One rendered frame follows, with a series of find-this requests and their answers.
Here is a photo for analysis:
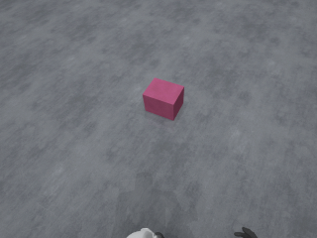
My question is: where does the right robot hand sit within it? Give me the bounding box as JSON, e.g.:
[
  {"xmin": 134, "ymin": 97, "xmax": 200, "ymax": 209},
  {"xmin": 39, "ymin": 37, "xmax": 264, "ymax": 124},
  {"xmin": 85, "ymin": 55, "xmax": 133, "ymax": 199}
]
[{"xmin": 234, "ymin": 227, "xmax": 258, "ymax": 238}]

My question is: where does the robot left shin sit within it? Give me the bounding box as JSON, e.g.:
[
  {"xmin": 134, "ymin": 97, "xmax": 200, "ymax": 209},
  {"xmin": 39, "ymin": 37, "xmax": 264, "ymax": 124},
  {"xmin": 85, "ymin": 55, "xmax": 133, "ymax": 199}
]
[{"xmin": 141, "ymin": 228, "xmax": 154, "ymax": 234}]

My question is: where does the carton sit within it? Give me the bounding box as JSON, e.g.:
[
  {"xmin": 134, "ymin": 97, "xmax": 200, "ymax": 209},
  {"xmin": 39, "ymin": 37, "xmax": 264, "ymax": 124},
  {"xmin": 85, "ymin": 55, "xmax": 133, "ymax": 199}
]
[{"xmin": 142, "ymin": 77, "xmax": 184, "ymax": 121}]

